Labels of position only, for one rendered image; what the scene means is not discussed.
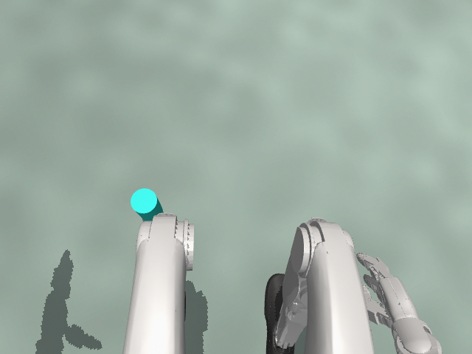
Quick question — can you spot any right robot foot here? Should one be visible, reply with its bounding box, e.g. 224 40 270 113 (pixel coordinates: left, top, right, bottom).
264 274 295 354

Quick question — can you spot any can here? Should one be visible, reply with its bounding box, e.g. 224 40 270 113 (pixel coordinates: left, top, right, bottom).
131 188 163 221

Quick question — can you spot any right robot hand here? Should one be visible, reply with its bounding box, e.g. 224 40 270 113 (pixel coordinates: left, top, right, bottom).
356 252 419 329

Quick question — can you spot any right robot arm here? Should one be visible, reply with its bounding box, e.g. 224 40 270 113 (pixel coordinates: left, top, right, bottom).
392 318 443 354

